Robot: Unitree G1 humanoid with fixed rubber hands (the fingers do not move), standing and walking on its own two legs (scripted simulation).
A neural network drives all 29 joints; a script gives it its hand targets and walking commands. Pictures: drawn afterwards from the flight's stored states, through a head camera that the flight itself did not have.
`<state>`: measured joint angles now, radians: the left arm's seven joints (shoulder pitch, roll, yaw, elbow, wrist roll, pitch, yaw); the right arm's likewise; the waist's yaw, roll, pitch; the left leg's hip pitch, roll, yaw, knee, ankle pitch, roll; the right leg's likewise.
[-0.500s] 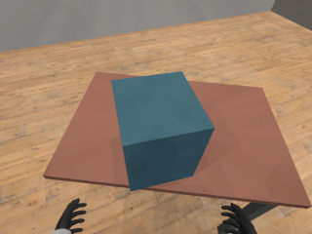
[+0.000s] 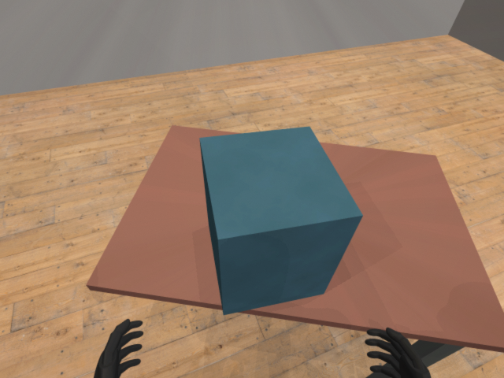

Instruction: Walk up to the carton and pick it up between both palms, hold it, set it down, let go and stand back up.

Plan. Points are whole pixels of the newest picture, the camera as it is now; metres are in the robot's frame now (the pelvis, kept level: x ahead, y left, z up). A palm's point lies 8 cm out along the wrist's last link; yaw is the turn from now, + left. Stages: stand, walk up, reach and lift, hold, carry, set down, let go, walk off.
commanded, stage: reach and lift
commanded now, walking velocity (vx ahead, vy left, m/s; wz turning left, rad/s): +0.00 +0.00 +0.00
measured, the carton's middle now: (266, 221) +0.39 +0.00 +0.03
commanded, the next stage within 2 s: none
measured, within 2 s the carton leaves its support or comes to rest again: neither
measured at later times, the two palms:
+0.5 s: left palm (129, 374) +0.14 +0.18 +0.00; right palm (431, 375) +0.16 -0.24 -0.01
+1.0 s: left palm (128, 330) +0.18 +0.19 +0.04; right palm (426, 325) +0.21 -0.23 +0.03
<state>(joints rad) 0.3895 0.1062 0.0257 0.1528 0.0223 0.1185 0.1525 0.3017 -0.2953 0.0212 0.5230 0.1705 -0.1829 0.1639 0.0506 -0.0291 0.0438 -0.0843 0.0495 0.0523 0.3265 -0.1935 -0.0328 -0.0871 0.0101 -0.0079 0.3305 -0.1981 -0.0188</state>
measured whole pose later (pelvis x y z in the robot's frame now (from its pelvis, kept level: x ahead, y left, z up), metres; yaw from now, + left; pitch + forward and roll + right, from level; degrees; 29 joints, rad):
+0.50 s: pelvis -0.02 -0.02 +0.00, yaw +0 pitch -3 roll +1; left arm 0.43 0.04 -0.02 -0.03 0.01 0.04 0.22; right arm 0.36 -0.30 0.04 0.28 0.26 -0.22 0.14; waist 0.05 -0.04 0.04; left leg -0.10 0.06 0.05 0.30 -0.15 -0.05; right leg -0.13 0.02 -0.01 0.36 -0.19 -0.04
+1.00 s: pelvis +0.00 -0.02 +0.00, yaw +0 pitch -2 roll +0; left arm 0.37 0.03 0.03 -0.24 -0.03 0.21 0.22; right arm 0.28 -0.36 0.07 0.08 0.37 -0.08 0.08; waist 0.05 -0.04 0.05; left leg -0.05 0.07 0.05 0.25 -0.15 -0.06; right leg -0.08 0.04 -0.01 0.30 -0.18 -0.05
